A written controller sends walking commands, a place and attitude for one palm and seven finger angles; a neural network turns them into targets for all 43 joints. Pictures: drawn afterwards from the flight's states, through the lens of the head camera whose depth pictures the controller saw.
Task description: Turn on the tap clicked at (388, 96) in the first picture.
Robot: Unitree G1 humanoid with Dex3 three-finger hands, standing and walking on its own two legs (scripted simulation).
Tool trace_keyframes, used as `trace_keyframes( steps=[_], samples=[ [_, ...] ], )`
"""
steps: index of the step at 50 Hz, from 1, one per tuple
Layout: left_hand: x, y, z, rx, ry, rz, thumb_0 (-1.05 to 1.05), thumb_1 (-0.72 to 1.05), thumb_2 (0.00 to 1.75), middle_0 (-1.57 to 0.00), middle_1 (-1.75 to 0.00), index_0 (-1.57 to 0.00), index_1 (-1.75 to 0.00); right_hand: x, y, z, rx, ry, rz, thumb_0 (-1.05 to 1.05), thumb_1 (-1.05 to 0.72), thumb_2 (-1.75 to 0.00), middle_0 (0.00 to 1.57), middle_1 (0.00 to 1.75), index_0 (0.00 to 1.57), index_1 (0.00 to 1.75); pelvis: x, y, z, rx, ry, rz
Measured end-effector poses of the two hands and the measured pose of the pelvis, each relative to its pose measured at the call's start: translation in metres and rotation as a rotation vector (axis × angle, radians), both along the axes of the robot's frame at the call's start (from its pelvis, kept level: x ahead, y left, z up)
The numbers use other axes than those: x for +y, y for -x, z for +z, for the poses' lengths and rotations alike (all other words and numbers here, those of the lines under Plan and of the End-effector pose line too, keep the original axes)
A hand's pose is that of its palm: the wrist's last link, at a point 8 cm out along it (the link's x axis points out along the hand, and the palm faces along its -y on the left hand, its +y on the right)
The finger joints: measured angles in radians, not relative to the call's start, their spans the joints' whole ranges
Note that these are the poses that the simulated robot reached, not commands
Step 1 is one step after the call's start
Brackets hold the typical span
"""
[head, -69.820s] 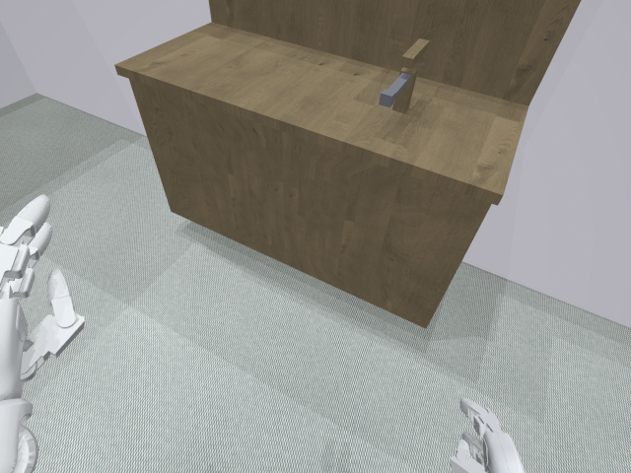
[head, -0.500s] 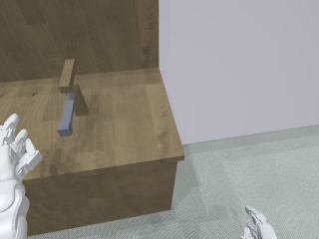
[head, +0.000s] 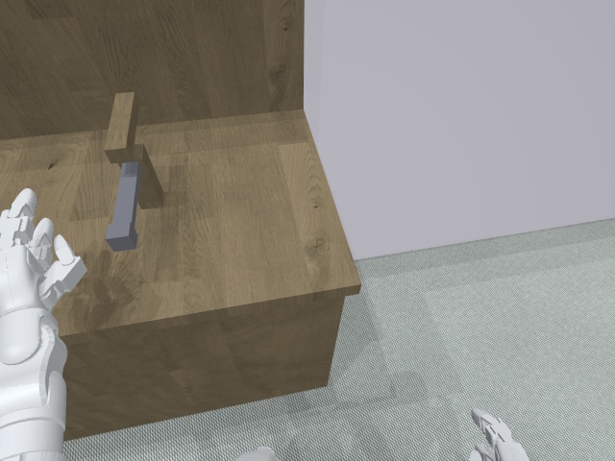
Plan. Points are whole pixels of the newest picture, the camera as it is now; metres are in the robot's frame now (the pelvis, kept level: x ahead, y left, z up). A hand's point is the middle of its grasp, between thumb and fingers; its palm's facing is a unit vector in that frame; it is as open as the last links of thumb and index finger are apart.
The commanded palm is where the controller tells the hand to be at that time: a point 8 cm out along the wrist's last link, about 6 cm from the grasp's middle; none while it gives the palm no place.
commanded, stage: reach beside the lever's end, fingers flat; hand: left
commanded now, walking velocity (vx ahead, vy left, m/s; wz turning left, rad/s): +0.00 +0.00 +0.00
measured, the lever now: (122, 236) +0.37 +0.27 +0.08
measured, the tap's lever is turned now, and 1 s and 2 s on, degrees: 0 0 9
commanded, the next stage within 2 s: push the lever round in 0.48 s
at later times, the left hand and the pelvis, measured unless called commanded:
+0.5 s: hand (78, 264) +0.33 +0.32 +0.07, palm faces +0.49 -0.86 -0.13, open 7.8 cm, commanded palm +0.29 +0.35 +0.07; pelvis +0.01 +0.00 +0.00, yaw -1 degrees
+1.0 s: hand (85, 259) +0.34 +0.31 +0.07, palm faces +0.47 -0.88 -0.10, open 7.8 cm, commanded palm +0.29 +0.34 +0.07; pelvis +0.01 +0.00 -0.01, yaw -1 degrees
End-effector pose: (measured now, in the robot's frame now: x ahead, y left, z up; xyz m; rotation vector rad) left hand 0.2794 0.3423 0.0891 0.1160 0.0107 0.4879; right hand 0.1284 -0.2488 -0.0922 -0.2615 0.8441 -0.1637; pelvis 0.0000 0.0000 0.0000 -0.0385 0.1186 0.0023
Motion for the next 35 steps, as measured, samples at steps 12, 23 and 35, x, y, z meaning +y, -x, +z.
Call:
trace_keyframes(
  steps=[12,23,35],
  samples=[
    [0.01,-0.018,-0.006,0.014,-0.009,0.014,0.02,0.9,0.9,-0.16,-0.15,-0.16,-0.15,-0.011,0.018,-0.004,0.069,0.015,-0.044,0.02,-0.91,-0.89,0.2,0.3,0.2,0.3,-0.001,-0.006,-0.003,0.028,0.005,-0.012],
    [0.012,-0.011,-0.018,0.05,0.019,0.029,0.01,0.9,0.9,-0.16,-0.15,-0.16,-0.15,-0.016,0.014,-0.005,0.084,0.013,-0.058,0.02,-0.91,-0.89,0.2,0.3,0.2,0.3,-0.004,-0.011,-0.003,0.034,0.001,-0.016],
    [0.018,-0.005,-0.007,0.015,0.014,0.014,0.01,0.9,0.9,-0.15,-0.15,-0.15,-0.15,-0.014,0.0,-0.005,0.05,0.004,-0.043,0.01,-0.91,-0.89,0.2,0.3,0.2,0.3,-0.007,-0.011,-0.004,0.032,0.004,-0.01]
  ],
)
